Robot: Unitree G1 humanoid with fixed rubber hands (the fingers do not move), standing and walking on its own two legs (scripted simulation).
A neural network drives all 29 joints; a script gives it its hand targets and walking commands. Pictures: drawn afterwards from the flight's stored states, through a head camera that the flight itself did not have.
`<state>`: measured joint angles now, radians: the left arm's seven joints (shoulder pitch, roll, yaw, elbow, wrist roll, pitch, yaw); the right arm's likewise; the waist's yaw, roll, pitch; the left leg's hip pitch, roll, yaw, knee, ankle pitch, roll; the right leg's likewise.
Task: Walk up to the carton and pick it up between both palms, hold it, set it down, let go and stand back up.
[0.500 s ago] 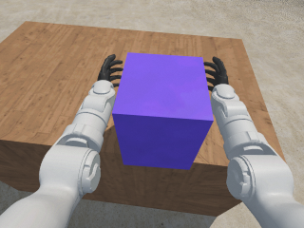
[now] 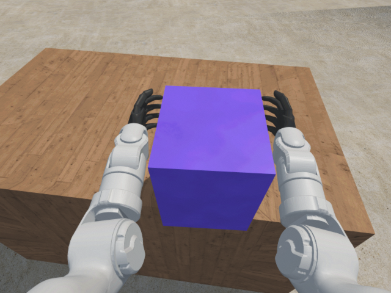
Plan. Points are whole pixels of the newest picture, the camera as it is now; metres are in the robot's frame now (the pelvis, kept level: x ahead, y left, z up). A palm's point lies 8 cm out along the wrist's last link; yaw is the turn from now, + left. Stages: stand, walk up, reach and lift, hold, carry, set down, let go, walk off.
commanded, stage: reach and lift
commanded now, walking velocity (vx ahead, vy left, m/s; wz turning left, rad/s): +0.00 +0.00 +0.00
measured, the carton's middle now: (208, 162) +0.41 -0.03 +0.06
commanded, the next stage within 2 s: none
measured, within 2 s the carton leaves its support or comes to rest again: leaves its support in 0.54 s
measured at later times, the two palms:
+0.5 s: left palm (134, 127) +0.43 +0.12 +0.14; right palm (280, 133) +0.41 -0.17 +0.14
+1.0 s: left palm (118, 125) +0.38 +0.13 +0.19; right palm (288, 126) +0.37 -0.16 +0.19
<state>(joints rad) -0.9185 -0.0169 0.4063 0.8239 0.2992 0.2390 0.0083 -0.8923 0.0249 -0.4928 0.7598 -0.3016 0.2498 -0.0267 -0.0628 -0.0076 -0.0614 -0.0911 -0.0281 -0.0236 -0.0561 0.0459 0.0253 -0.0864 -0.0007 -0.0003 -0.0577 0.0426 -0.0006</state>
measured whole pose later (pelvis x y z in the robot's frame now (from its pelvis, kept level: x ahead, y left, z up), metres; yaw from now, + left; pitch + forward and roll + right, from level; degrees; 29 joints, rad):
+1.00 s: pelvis -0.04 +0.00 +0.00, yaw +0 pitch +1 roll +0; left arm -0.98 0.04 0.30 0.76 0.14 0.50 0.07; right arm -0.95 -0.02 -0.39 0.71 -0.17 0.51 -0.10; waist -0.04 -0.01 -0.08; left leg -0.16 -0.03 -0.03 0.14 0.00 0.02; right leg -0.14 0.00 0.00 0.11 0.00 0.00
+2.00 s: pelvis -0.04 +0.00 +0.00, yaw +0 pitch +1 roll +0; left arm -0.86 0.01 0.25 0.58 0.11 0.56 0.11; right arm -0.85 -0.02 -0.31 0.54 -0.12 0.58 -0.09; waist -0.05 0.00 -0.05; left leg -0.16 -0.03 -0.03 0.18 -0.03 0.02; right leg -0.14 0.01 0.01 0.16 -0.03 -0.01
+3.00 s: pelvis -0.02 +0.00 +0.00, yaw -1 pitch +1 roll +0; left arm -0.63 -0.03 0.17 0.27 0.12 0.65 0.10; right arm -0.62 0.02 -0.21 0.25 -0.11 0.64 -0.09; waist -0.03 0.00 -0.08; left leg -0.09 -0.02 -0.03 0.08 -0.01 0.01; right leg -0.08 0.02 0.03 0.07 0.00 -0.01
